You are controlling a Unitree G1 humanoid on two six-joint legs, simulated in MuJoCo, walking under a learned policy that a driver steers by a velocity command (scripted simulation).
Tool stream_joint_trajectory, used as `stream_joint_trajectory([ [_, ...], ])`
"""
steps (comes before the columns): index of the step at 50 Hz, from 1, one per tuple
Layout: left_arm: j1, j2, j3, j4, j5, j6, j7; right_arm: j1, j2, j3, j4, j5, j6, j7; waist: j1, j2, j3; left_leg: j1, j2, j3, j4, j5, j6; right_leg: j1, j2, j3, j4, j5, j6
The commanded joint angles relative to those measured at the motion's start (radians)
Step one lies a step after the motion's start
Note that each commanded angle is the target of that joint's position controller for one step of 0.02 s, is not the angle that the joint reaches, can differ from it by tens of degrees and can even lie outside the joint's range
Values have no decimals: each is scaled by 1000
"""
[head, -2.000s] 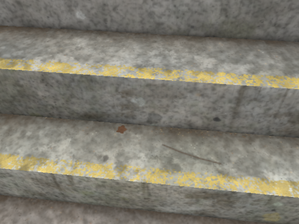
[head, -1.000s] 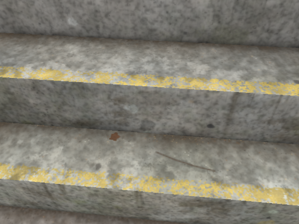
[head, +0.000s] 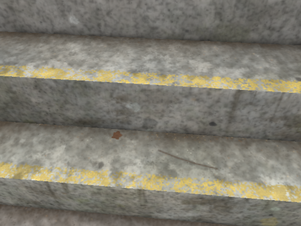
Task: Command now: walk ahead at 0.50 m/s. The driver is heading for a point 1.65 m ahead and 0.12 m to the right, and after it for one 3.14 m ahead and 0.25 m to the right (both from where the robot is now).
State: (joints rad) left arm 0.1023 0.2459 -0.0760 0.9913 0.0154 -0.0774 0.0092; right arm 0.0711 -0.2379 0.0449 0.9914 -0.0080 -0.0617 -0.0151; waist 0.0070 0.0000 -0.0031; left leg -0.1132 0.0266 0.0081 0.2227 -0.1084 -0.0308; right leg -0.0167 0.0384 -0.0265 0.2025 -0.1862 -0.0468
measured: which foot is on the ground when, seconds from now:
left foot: down 0.00-1.00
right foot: down 0.00-1.00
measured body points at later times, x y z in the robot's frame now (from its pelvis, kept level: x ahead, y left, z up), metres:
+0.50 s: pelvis +0.00 +0.00 +0.00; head +0.00 +0.00 +0.45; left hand +0.13 +0.24 -0.13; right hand +0.14 -0.25 -0.13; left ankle +0.01 +0.14 -0.75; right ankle -0.05 -0.09 -0.75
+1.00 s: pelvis +0.00 +0.00 +0.00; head +0.00 +0.00 +0.45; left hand +0.13 +0.25 -0.12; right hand +0.14 -0.25 -0.12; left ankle +0.01 +0.14 -0.75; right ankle -0.05 -0.09 -0.75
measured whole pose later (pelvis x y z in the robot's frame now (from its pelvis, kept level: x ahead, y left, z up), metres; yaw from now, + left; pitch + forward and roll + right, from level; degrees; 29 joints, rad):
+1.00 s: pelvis +0.00 +0.00 +0.00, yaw +0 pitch +0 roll +0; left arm 0.09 0.26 -0.08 0.99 0.01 -0.08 0.01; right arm 0.06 -0.25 0.05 0.99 -0.01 -0.06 -0.01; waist 0.01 0.00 0.00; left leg -0.11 0.03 0.01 0.23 -0.11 -0.04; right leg -0.02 0.04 -0.02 0.20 -0.19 -0.05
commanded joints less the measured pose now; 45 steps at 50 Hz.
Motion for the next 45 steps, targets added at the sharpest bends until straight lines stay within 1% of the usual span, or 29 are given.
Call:
stream_joint_trajectory([
  [1, -45, 111, 20, -51, -1, -12, 2, -57, -106, -18, -55, 0, -13, -2, 0, -2, -58, 51, 114, -85, 1, 166, 21, -27, -173, 101, -20, 252, 10],
  [45, -56, 126, 19, -49, -2, -10, 1, -66, -121, -14, -57, 0, -12, -2, -1, -3, -64, 54, 116, -82, 6, 176, 16, -21, -173, 104, -16, 280, 12],
])
Velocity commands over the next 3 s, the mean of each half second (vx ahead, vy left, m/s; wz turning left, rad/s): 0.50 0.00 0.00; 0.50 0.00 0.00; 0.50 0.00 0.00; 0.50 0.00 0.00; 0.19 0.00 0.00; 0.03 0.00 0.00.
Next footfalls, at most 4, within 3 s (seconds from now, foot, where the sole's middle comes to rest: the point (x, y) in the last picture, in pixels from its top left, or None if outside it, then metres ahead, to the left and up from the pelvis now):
none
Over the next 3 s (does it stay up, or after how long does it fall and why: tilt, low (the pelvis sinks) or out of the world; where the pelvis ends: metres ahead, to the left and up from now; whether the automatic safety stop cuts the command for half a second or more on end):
stays up -0.02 0.00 -0.01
